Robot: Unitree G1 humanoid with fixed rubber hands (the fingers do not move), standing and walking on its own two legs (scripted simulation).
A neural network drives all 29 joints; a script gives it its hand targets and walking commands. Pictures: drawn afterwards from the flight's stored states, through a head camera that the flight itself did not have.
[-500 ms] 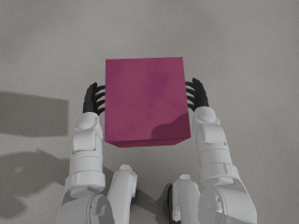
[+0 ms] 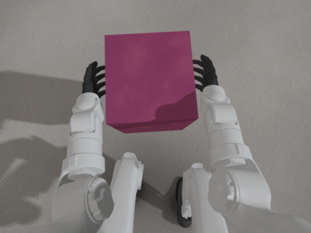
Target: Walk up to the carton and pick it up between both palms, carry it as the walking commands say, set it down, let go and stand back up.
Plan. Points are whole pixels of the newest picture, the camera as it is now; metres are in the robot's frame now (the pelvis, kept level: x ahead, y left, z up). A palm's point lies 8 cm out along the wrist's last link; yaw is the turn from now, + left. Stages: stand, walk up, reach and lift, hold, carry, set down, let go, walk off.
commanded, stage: set down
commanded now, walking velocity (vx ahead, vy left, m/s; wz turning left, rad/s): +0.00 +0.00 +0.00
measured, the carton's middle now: (150, 91) +0.48 +0.08 -0.15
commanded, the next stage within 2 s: none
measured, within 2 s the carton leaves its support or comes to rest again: rests again in 2.00 s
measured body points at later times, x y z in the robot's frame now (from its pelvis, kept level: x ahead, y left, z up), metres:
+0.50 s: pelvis -0.01 +0.00 -0.07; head +0.29 +0.03 +0.27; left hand +0.46 +0.23 -0.18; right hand +0.52 -0.06 -0.17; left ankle +0.11 +0.14 -0.50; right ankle +0.08 -0.12 -0.50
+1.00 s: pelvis -0.02 +0.01 -0.12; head +0.32 +0.04 +0.17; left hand +0.48 +0.24 -0.26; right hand +0.54 -0.05 -0.26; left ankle +0.11 +0.14 -0.50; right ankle +0.08 -0.12 -0.50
